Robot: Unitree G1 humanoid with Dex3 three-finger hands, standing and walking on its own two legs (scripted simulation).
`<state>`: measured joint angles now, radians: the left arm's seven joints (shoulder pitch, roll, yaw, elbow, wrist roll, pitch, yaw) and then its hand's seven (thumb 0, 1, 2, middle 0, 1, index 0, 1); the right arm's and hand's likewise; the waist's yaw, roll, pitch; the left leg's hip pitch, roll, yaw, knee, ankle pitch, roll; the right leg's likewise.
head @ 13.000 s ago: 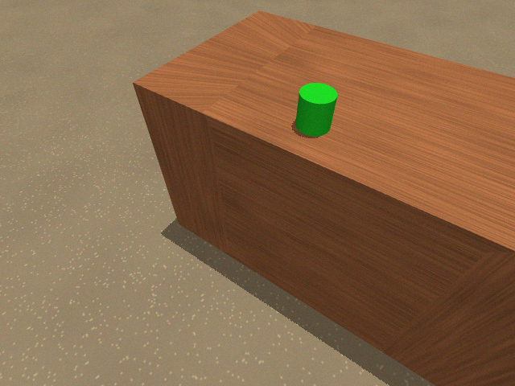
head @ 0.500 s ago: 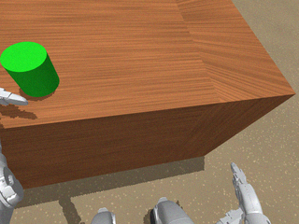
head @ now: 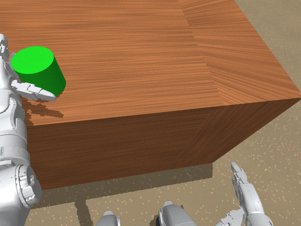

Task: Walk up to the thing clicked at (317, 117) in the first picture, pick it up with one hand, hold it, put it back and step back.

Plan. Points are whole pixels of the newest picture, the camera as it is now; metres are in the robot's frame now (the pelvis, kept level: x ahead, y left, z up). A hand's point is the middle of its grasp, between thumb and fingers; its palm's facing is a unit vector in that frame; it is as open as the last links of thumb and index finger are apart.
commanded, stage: close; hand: left
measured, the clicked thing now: (41, 73) +0.50 +0.23 +0.08
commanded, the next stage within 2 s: settle in 0.80 s
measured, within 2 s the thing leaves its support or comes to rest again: leaves its support in 1.20 s
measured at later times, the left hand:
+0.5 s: hand (34, 72) +0.49 +0.24 +0.09, palm faces +0.24 -0.97 -0.01, open 14.0 cm
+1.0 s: hand (39, 69) +0.50 +0.23 +0.10, palm faces +0.23 -0.97 -0.01, open 11.9 cm
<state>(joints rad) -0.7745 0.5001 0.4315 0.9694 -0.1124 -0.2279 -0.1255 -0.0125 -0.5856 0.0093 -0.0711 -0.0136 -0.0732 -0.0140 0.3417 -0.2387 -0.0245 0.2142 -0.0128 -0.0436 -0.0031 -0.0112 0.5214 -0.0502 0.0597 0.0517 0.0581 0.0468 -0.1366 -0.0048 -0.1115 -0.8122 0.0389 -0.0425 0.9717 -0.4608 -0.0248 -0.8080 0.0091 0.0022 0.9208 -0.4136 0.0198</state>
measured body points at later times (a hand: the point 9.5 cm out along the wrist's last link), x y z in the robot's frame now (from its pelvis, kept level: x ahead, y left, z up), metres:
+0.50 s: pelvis +0.00 +0.01 +0.00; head +0.10 +0.03 +0.44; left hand +0.47 +0.29 +0.10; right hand +0.14 -0.26 -0.03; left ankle +0.00 +0.13 -0.68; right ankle +0.01 -0.13 -0.68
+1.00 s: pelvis +0.00 +0.01 +0.00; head +0.10 +0.02 +0.44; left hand +0.48 +0.28 +0.10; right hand +0.15 -0.25 -0.05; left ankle +0.00 +0.13 -0.68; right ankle +0.01 -0.13 -0.68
